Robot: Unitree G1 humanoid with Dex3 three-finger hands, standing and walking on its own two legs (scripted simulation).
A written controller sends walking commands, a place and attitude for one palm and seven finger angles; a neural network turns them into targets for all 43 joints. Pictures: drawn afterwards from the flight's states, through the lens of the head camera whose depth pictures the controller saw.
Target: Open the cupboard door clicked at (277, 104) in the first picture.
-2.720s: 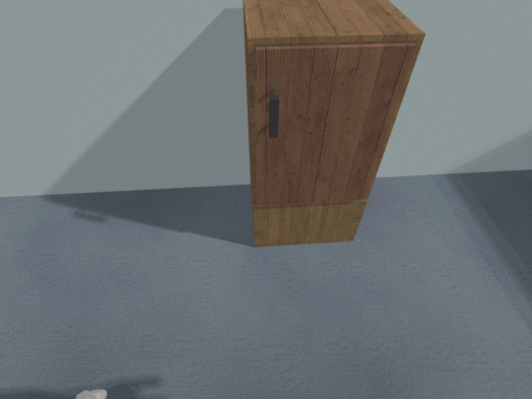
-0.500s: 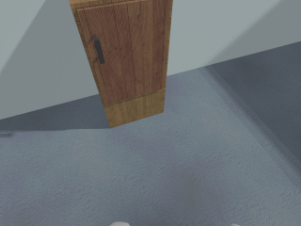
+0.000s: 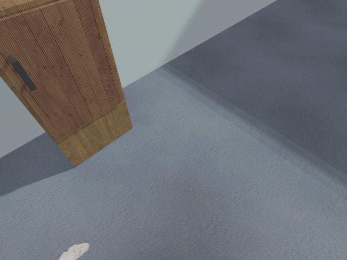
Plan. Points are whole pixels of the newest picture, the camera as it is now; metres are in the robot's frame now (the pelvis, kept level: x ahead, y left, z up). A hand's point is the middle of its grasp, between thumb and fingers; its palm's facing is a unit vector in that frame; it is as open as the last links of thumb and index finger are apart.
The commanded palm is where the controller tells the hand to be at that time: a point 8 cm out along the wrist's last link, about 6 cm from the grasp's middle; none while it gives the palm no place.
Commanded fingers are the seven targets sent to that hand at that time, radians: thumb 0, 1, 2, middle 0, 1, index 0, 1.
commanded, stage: walk to a spot facing it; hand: left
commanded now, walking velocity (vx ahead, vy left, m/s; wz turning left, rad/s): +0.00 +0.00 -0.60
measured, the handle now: (21, 73) +0.71 +0.60 -0.01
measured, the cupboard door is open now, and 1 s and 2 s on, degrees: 0 0 0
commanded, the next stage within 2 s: turn to face it in 0.92 s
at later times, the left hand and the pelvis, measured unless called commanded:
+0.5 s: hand (106, 239) +0.19 +0.20 -0.15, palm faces -0.27 -0.95 -0.16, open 7.4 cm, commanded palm none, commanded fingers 0.00 0.90 0.90 -0.20 -0.30 -0.20 -0.30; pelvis +0.06 +0.02 +0.02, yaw -18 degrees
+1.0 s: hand (181, 173) +0.39 +0.00 -0.15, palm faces -0.54 -0.81 -0.21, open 7.3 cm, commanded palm none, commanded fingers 0.00 0.90 0.90 -0.20 -0.30 -0.20 -0.30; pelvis +0.20 -0.11 +0.01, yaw -34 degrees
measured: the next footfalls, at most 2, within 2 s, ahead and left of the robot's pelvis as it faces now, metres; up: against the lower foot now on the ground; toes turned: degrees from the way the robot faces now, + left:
left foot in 0.32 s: +0.09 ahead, +0.13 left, +0.00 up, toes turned -5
right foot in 0.78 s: +0.23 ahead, -0.21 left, +0.00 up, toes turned -37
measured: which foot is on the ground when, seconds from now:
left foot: up 0.00-0.30, down 0.32-0.80, up 0.82-1.00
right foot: down 0.00-0.32, up 0.34-0.76, down 0.78-1.00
